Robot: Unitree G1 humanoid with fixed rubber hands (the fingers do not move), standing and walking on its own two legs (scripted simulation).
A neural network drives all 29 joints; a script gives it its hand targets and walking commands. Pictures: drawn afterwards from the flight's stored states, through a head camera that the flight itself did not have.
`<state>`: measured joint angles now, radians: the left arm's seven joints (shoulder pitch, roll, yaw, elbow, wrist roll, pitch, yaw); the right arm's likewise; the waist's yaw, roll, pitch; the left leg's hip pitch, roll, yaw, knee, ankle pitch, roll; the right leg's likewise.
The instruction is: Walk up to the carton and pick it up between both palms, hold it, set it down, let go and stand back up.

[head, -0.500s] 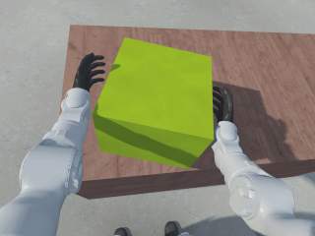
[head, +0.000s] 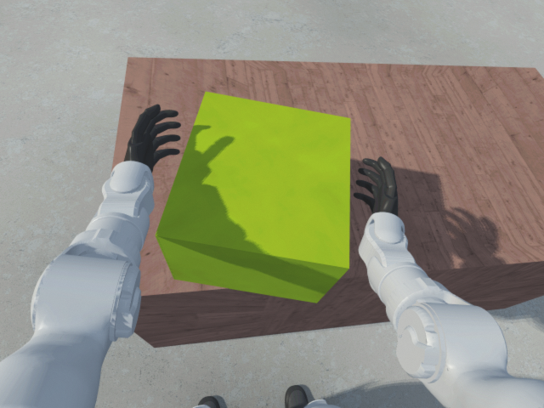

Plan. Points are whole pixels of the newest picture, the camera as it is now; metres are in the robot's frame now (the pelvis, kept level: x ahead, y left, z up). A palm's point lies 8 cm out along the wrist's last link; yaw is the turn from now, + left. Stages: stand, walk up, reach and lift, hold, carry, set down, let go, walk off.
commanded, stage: set down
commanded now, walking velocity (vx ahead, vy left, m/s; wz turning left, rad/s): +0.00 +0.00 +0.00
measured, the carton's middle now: (262, 199) +0.48 -0.02 -0.07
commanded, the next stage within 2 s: none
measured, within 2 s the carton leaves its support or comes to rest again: neither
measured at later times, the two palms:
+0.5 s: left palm (131, 213) +0.43 +0.19 -0.01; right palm (390, 238) +0.35 -0.20 +0.01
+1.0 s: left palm (106, 245) +0.38 +0.22 -0.01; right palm (403, 281) +0.28 -0.21 +0.00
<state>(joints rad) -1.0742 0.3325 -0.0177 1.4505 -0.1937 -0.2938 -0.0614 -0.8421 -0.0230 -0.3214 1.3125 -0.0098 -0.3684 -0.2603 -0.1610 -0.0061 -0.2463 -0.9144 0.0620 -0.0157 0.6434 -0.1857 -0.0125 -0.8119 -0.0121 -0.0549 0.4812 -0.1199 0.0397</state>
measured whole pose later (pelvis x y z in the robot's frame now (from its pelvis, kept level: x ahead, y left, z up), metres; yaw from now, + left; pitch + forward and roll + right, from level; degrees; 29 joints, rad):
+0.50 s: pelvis -0.01 +0.00 +0.00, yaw +0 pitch +25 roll -4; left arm -0.85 0.36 -0.02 1.38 -0.20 -0.28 -0.09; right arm -0.66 -0.02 -0.14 1.16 0.09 -0.37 -0.31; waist -0.16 0.00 -0.25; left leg -0.91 0.06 -0.02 0.66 -0.18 -0.01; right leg -0.82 -0.01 -0.05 0.51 -0.12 0.04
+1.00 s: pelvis -0.02 +0.00 +0.00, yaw +0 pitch +22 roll -4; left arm -0.59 0.43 -0.02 1.10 -0.20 -0.24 -0.18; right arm -0.35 -0.02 -0.03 0.86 0.14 -0.37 -0.31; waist -0.15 0.00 -0.25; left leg -0.88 0.06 -0.02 0.66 -0.17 -0.01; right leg -0.79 -0.01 -0.05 0.52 -0.11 0.04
